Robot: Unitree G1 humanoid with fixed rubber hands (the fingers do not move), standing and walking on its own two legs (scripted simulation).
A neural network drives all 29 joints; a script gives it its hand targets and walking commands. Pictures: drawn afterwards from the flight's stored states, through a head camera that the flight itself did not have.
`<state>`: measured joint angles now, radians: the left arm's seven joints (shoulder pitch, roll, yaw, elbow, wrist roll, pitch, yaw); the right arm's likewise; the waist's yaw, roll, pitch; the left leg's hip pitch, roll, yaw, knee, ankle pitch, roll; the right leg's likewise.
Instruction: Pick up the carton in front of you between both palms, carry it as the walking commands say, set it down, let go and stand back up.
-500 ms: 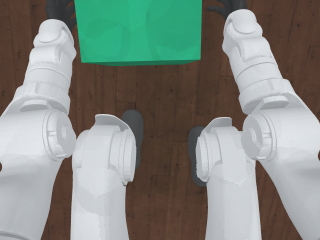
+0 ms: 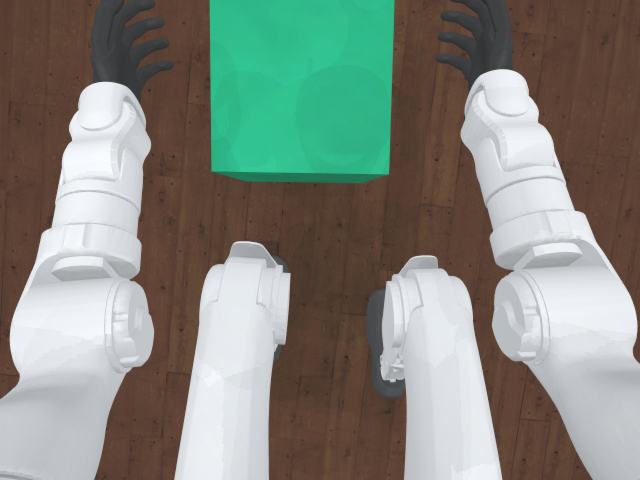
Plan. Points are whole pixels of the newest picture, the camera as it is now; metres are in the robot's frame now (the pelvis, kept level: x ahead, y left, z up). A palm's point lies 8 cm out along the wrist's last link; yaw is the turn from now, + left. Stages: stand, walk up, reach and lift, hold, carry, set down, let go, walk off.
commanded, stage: set down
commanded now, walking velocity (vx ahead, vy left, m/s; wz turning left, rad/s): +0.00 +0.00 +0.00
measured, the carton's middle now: (303, 110) +0.51 +0.08 -0.30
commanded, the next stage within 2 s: let go in 0.72 s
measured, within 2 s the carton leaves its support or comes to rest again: neither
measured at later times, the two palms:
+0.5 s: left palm out of the picture +0.48 +0.27 +0.02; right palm out of the picture +0.53 -0.12 +0.02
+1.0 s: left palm out of the picture +0.43 +0.28 +0.15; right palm out of the picture +0.47 -0.14 +0.15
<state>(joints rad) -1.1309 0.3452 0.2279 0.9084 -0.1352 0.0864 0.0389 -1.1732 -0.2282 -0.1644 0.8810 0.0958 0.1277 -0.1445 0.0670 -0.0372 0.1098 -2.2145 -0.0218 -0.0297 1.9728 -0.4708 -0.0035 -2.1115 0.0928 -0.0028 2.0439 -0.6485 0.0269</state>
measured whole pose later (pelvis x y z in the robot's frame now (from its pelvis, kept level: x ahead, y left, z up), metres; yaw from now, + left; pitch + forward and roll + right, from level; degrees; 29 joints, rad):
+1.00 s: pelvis +0.07 +0.02 +0.26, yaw +1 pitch +38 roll -2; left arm -0.58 0.23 0.25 0.67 0.07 0.08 -0.07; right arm -0.59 -0.13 -0.20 0.66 -0.08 0.10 -0.06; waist 0.04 -0.02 -0.10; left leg -1.35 -0.03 -0.03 0.96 -0.28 0.02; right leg -1.27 0.05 0.05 0.99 -0.39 0.03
